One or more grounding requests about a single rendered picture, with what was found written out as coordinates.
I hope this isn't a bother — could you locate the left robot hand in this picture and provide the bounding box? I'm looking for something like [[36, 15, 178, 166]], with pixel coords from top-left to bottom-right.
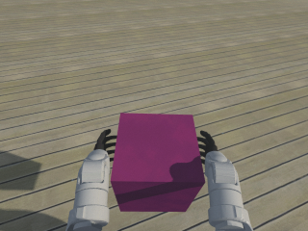
[[93, 129, 117, 162]]

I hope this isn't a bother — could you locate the carton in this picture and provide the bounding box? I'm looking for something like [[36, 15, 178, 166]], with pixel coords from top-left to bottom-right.
[[111, 113, 205, 212]]

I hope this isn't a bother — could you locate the robot right forearm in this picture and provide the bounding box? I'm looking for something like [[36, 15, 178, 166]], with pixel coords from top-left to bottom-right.
[[204, 151, 253, 231]]

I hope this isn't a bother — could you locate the robot left forearm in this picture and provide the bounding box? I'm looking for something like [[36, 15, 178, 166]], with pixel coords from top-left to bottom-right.
[[65, 149, 111, 231]]

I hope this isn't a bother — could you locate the right robot hand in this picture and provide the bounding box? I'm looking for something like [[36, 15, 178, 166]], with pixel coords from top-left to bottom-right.
[[197, 130, 218, 165]]

